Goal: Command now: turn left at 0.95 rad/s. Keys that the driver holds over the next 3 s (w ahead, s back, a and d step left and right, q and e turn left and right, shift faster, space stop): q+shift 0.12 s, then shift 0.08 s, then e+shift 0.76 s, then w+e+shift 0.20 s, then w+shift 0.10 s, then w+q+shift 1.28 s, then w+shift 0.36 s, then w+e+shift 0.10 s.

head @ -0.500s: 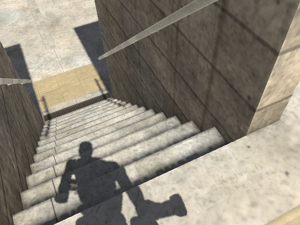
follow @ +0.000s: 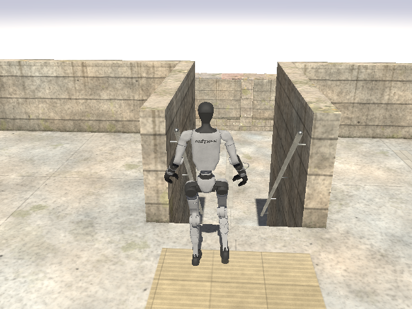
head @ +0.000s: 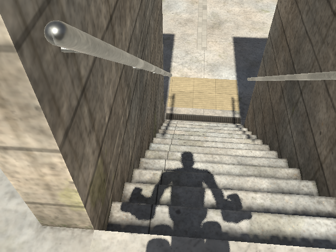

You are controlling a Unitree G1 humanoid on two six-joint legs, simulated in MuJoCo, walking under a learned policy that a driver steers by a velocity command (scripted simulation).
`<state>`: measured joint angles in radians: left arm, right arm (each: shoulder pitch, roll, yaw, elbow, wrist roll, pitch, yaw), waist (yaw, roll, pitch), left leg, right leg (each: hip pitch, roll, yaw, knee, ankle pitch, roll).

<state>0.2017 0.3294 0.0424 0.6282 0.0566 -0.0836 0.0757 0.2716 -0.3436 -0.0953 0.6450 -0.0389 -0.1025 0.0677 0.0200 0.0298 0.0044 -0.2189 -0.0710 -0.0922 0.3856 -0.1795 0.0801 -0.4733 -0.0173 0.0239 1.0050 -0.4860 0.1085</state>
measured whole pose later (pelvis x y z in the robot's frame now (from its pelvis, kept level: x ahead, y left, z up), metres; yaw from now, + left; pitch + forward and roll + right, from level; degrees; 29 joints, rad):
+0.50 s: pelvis +0.04 -0.05 -0.01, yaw +7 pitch +2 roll +1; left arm 0.22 0.24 0.02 0.71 0.02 -0.09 -0.07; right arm 0.17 -0.27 -0.01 0.64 -0.02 -0.04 -0.03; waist 0.04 0.00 -0.01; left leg -0.33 -0.07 -0.14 0.75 -0.47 -0.10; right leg -0.31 0.06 0.07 0.55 -0.27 -0.06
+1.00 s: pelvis +0.04 +0.01 +0.00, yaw -19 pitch +1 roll +0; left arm 0.27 0.31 0.05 0.72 0.04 -0.03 -0.08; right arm 0.19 -0.29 -0.04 0.58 -0.05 -0.08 -0.05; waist -0.01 0.00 0.02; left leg -0.05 -0.01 0.19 0.24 -0.21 0.06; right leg -0.49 -0.03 0.02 1.09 -0.33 0.11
